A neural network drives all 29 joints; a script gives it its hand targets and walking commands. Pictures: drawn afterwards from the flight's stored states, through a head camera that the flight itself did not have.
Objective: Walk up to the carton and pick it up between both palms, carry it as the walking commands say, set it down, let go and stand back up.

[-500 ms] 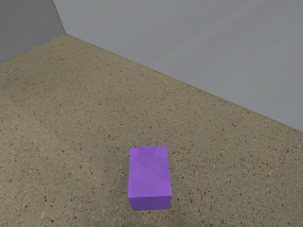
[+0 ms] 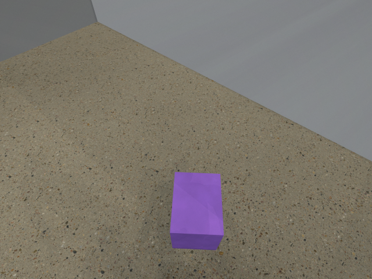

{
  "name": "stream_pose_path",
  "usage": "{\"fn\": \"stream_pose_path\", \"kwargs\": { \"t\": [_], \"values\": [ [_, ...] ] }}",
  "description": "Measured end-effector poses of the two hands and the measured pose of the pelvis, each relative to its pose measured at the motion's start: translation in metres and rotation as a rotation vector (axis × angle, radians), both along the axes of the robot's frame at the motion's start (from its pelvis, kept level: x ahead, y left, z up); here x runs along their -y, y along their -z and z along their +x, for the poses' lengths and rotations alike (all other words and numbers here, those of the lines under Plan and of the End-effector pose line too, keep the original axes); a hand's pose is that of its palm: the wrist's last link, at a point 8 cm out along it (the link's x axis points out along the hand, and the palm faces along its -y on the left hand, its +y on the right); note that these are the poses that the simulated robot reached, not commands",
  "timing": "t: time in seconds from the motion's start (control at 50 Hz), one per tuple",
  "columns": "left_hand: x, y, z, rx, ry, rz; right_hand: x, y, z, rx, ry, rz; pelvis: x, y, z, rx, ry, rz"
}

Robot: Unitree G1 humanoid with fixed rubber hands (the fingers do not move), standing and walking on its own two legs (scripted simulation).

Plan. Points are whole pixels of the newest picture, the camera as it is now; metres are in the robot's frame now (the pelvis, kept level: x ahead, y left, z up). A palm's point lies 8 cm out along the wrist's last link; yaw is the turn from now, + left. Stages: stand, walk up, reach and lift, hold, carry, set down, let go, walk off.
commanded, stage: walk up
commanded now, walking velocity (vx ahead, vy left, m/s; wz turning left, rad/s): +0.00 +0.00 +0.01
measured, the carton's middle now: (195, 211) +0.48 -0.03 -0.63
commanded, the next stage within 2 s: stand in 0.34 s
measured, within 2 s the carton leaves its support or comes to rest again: neither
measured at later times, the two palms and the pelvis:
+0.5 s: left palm out of the picture -0.01 +0.23 -0.13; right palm out of the picture -0.01 -0.20 -0.14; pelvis +0.01 +0.01 +0.01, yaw +0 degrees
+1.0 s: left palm out of the picture +0.14 +0.22 -0.14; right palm out of the picture +0.14 -0.22 -0.15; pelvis -0.01 +0.00 -0.03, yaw +0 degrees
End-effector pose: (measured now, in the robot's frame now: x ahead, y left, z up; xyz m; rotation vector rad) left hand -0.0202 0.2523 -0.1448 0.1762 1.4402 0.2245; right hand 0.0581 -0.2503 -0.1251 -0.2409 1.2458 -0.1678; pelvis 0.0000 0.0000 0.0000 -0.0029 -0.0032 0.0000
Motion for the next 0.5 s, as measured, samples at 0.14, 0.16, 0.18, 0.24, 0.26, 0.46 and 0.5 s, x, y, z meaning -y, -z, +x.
{"fn": "stream_pose_path", "kwargs": {
  "t": [0.14,0.16,0.18,0.24,0.26,0.46,0.5],
  "values": [
    [0.001,0.000,0.012,0.014,0.008,-0.052,-0.034,-0.003,-0.010,-0.004,0.028,0.034,-0.012,-0.007,0.000,0.003,0.000,-0.006],
    [0.003,0.001,0.013,0.018,0.008,-0.053,-0.036,-0.001,-0.011,-0.006,0.035,0.043,-0.013,-0.007,0.001,0.004,0.001,-0.002],
    [0.004,0.001,0.013,0.022,0.008,-0.053,-0.039,0.002,-0.014,-0.011,0.043,0.052,-0.014,-0.006,0.001,0.005,0.002,0.003],
    [0.011,-0.001,0.012,0.027,0.007,-0.051,-0.044,0.012,-0.021,-0.032,0.065,0.087,-0.015,-0.003,0.002,0.014,0.007,0.016],
    [0.013,-0.003,0.011,0.029,0.008,-0.054,-0.046,0.013,-0.024,-0.041,0.071,0.097,-0.015,-0.005,0.003,0.018,0.005,0.011],
    [0.024,-0.010,0.009,0.027,0.013,-0.060,-0.049,0.015,-0.059,-0.130,0.093,0.114,-0.014,-0.010,0.006,0.021,0.005,0.007],
    [0.025,-0.010,0.008,0.022,0.012,-0.062,-0.048,0.015,-0.065,-0.145,0.096,0.113,-0.013,-0.010,0.006,0.021,0.005,0.007]
  ]
}}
